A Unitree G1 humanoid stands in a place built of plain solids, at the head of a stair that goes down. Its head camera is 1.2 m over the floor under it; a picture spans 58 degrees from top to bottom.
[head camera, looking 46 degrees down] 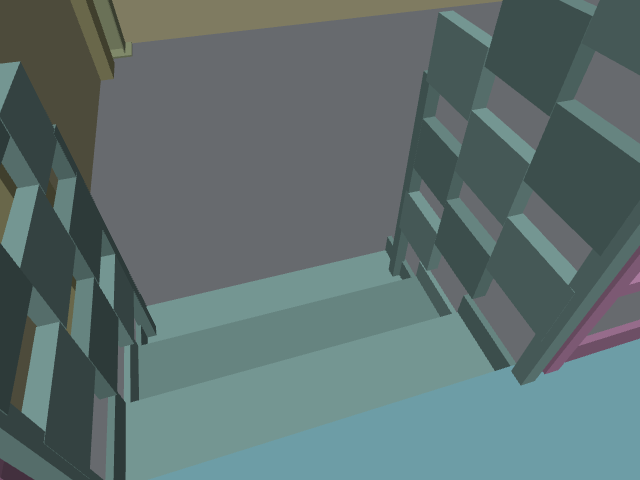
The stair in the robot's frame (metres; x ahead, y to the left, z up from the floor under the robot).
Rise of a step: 0.14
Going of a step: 0.30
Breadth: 1.22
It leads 17 degrees to the left of straight ahead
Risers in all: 4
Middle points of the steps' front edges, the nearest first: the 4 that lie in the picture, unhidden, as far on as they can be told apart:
0.47 -0.04 0.00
0.75 0.05 -0.14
1.04 0.14 -0.28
1.33 0.23 -0.43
